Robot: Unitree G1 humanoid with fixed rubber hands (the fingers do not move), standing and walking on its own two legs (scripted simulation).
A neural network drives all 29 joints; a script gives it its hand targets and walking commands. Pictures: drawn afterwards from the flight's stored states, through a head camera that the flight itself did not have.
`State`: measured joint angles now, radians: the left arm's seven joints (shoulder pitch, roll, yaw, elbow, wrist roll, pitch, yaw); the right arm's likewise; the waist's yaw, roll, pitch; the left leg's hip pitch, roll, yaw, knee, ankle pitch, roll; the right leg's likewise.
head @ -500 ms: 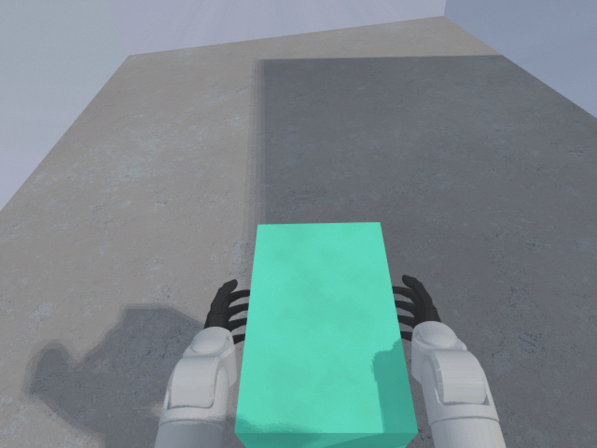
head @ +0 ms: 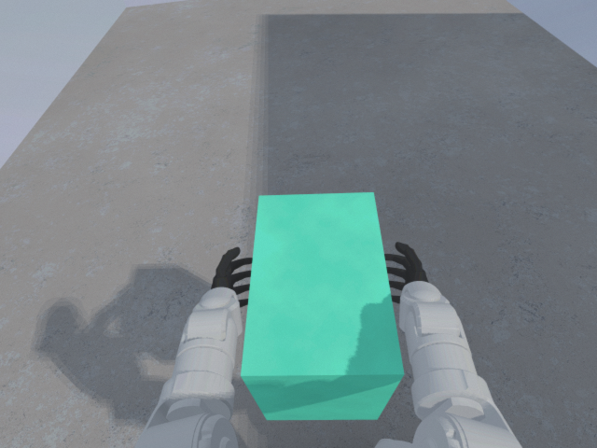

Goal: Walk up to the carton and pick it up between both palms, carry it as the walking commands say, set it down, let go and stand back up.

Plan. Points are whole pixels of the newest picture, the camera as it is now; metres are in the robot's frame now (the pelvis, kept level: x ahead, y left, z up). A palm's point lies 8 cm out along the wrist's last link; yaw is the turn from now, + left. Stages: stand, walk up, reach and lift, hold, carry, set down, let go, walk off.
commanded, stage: set down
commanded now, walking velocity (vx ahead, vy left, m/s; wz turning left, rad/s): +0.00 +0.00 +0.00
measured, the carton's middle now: (318, 309) +0.35 +0.02 -0.07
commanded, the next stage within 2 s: none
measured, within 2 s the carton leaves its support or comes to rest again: neither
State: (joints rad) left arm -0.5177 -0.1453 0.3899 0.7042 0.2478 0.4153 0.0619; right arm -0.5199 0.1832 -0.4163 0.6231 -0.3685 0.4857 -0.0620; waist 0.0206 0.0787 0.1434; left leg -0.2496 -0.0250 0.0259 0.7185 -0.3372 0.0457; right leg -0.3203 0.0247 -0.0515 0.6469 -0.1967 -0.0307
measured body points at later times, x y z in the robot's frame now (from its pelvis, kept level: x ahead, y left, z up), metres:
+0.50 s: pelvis +0.00 +0.01 -0.04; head +0.16 -0.01 +0.38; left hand +0.38 +0.14 -0.10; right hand +0.37 -0.14 -0.12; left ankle +0.04 +0.09 -0.72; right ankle +0.10 -0.09 -0.71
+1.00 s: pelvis -0.02 +0.00 -0.09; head +0.22 -0.03 +0.29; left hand +0.39 +0.13 -0.18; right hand +0.38 -0.16 -0.20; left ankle +0.04 +0.09 -0.72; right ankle +0.10 -0.09 -0.72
